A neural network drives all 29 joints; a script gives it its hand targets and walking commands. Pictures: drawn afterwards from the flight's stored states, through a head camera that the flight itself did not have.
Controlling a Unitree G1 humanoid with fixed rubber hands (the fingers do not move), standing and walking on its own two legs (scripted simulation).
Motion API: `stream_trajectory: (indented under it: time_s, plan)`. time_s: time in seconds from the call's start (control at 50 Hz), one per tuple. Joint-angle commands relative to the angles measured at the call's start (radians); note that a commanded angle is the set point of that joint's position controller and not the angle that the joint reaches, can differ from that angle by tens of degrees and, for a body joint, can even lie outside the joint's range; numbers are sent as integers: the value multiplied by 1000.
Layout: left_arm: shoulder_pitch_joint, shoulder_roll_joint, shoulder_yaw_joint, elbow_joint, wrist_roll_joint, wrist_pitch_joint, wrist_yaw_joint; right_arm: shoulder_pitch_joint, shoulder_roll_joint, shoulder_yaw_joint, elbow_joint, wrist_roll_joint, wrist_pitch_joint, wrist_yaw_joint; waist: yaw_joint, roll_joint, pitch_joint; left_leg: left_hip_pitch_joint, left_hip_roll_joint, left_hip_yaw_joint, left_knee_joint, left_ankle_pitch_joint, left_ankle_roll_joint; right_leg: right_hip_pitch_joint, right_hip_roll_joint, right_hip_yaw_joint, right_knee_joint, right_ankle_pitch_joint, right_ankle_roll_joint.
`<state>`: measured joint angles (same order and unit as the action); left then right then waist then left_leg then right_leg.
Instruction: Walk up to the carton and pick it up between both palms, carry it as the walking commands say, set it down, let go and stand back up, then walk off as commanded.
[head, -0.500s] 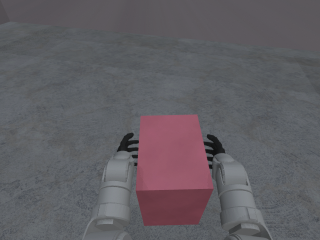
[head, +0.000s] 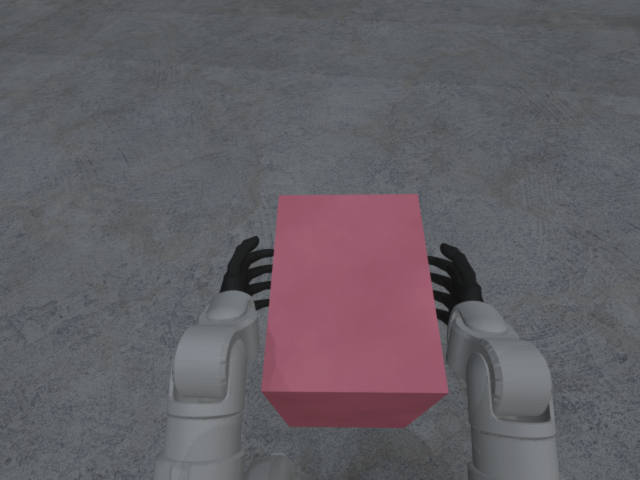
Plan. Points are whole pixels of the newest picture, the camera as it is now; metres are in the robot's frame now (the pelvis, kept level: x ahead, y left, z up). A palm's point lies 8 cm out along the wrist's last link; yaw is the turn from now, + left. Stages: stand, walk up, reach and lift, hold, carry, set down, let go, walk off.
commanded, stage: carry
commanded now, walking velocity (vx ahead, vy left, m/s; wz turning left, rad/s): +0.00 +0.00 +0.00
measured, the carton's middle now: (347, 321) +0.30 -0.01 +0.02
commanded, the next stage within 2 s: none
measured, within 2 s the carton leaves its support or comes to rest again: neither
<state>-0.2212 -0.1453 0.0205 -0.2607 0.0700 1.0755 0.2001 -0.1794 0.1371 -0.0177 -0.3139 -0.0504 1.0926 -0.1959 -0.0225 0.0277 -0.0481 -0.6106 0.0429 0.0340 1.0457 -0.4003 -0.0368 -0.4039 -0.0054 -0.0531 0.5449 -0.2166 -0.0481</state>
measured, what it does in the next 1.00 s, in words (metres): steps on the spot: left foot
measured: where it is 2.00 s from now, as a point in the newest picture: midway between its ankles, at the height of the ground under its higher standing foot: outside the picture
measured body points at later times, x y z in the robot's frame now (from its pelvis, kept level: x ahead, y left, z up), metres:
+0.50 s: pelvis -0.07 -0.02 +0.00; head -0.11 -0.03 +0.44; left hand +0.19 +0.13 +0.09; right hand +0.20 -0.13 +0.09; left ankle -0.06 +0.10 -0.73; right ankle +0.04 -0.09 -0.73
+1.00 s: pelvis -0.09 +0.00 -0.01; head -0.12 -0.01 +0.44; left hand +0.18 +0.15 +0.08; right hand +0.19 -0.11 +0.07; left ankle -0.08 +0.10 -0.73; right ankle +0.04 -0.09 -0.73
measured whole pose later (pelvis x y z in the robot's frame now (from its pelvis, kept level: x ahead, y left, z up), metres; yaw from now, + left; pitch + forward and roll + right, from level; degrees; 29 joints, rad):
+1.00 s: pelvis -0.09 +0.00 -0.01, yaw +5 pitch +3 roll +1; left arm -0.16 -0.14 0.01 -0.25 0.04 1.15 0.22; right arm -0.14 0.13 0.00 -0.29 -0.02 1.16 -0.22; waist -0.01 -0.01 -0.15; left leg -0.41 0.02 0.12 0.67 -0.40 0.02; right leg -0.52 -0.06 -0.13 0.53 -0.08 -0.04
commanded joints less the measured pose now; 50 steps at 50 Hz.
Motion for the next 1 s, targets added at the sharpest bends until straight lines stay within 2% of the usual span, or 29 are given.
stream_trajectory:
  time_s: [0.0, 0.06, 0.1, 0.14, 0.16, 0.18, 0.2, 0.22, 0.28, 0.34, 0.4, 0.6, 0.78, 0.84, 0.88, 0.92, 0.94, 0.98]
  plan:
    - [-266, -957, -477, -187, -252, 5, -128, -395, 972, 584, -180, 287, 5, 115, 36, -179, -371, 4, 9, 17, -105, -18, -2, 351, -243, 194, -139, 417, -97]
    - [-210, -899, -442, -154, -237, 37, -110, -321, 912, 530, -143, 250, 39, 90, 40, -214, -366, 106, -17, 41, -303, -65, 10, 332, -246, 224, -175, 324, -108]
    - [-205, -891, -437, -139, -238, 52, -101, -286, 891, 494, -118, 231, 53, 82, 36, -202, -361, 176, -27, 53, -459, -51, 21, 320, -244, 233, -176, 317, -112]
    - [-201, -895, -445, -135, -244, 64, -93, -266, 890, 474, -108, 221, 62, 78, 23, -146, -378, 344, 1, 70, -671, 133, 22, 263, -213, 188, -150, 296, -75]
    - [-196, -892, -449, -133, -245, 69, -89, -270, 884, 467, -112, 220, 67, 76, 26, -117, -386, 416, 39, 55, -695, 142, 24, 223, -200, 170, -145, 245, -45]
    - [-196, -892, -453, -139, -250, 70, -86, -276, 878, 461, -115, 219, 68, 76, 27, -57, -374, 451, 87, 20, -673, 167, 34, 169, -174, 137, -136, 212, -12]
    - [-256, -894, -472, -171, -267, 72, -89, -256, 880, 429, -86, 201, 61, 78, 20, 59, -312, 366, 138, -50, -637, 199, 57, 122, -134, 84, -99, 161, 8]
    - [-295, -897, -475, -169, -268, 72, -89, -267, 877, 417, -78, 196, 59, 80, 20, 76, -280, 308, 155, -73, -670, 129, 64, 116, -122, 69, -75, 92, 8]
    - [-319, -891, -480, -176, -282, 78, -85, -302, 865, 410, -94, 193, 60, 70, 21, 33, -216, 180, 142, -70, -700, -61, 60, 128, -114, 70, -96, -28, 7]
    - [-300, -875, -468, -143, -280, 87, -83, -299, 843, 407, -77, 188, 68, 59, 18, -13, -195, 164, 104, -45, -667, -90, 57, 94, -138, 102, -156, -148, 8]
    - [-285, -880, -456, -132, -277, 88, -82, -313, 844, 420, -81, 201, 70, 56, 17, -40, -200, 172, 80, -34, -644, -88, 64, 77, -151, 114, -195, -213, 13]
    - [-259, -907, -448, -131, -268, 69, -89, -333, 877, 466, -95, 238, 56, 70, 18, -63, -252, 199, 43, -16, -614, -65, 83, 86, -154, 104, -223, -236, 27]
    - [-270, -919, -466, -124, -277, 59, -107, -330, 884, 473, -84, 238, 43, 83, 18, -52, -258, 189, 44, -25, -623, -73, 86, 83, -142, 90, -197, -217, 24]
    - [-279, -921, -462, -120, -275, 52, -113, -327, 892, 479, -76, 240, 37, 90, 18, -71, -250, 162, 34, -3, -565, -53, 71, 75, -198, 132, -202, -259, 31]
    - [-273, -922, -457, -116, -274, 54, -112, -318, 895, 482, -73, 241, 38, 89, 16, -139, -268, 185, 11, 37, -435, -20, 58, 43, -262, 190, -254, -316, 30]
    - [-253, -928, -450, -105, -269, 57, -111, -316, 890, 478, -72, 241, 40, 90, 19, -200, -296, 248, -9, 74, -269, -28, 51, -24, -336, 248, -330, -382, 11]
    - [-253, -933, -453, -110, -270, 57, -111, -321, 896, 480, -76, 244, 38, 92, 16, -206, -296, 281, -8, 80, -272, -36, 54, -57, -342, 235, -342, -374, 11]
    - [-269, -943, -459, -130, -272, 52, -111, -343, 920, 492, -89, 256, 33, 97, 9, -183, -293, 355, -14, 96, -419, -19, 75, -80, -281, 144, -300, -298, 50]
